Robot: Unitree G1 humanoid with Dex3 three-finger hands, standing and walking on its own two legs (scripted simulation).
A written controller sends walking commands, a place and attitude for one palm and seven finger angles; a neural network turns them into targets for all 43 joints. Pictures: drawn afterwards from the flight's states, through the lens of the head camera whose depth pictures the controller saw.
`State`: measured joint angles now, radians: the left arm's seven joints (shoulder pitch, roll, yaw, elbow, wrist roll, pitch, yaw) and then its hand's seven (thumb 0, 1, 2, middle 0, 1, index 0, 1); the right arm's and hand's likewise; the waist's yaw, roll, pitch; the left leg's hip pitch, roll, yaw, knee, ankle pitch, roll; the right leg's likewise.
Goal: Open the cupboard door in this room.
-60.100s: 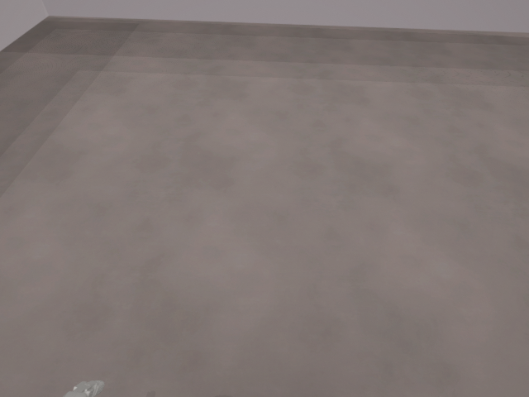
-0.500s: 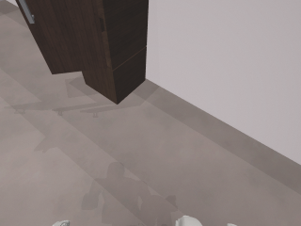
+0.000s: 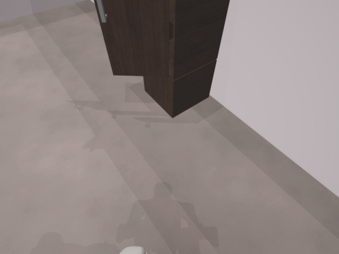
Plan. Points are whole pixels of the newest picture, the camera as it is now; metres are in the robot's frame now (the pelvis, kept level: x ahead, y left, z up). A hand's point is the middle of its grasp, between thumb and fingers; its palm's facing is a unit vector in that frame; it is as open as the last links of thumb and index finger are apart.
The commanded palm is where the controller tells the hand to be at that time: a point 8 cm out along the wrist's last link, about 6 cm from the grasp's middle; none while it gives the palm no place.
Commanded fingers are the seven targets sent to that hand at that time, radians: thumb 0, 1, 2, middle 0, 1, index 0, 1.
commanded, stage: take the last steps up to it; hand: left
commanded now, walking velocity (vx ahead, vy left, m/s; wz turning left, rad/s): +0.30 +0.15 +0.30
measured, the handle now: (101, 5) +1.10 +0.39 +0.06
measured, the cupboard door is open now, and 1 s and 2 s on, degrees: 51 51 51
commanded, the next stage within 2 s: come to a stop and stand still in 1.58 s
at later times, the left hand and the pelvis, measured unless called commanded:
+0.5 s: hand out of the picture +0.13 +0.21 -0.16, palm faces +0.11 -0.97 -0.22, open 7.4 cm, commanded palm none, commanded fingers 0.00 0.90 0.90 -0.20 -0.30 -0.20 -0.30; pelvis +0.07 +0.02 -0.01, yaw +4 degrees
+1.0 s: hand out of the picture +0.13 +0.23 -0.19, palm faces +0.27 -0.96 -0.13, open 7.3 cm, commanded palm none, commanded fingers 0.00 0.90 0.90 -0.20 -0.30 -0.20 -0.30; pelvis +0.24 +0.10 -0.02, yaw +9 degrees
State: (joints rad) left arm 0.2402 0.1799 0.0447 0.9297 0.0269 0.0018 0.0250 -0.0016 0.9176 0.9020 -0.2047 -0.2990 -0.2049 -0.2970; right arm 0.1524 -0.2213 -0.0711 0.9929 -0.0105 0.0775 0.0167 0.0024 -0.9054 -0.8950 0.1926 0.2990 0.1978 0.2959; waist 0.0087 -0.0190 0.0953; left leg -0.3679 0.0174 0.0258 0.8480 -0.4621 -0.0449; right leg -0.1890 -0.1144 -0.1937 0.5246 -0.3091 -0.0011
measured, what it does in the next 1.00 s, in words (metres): walks ahead: left foot, then right foot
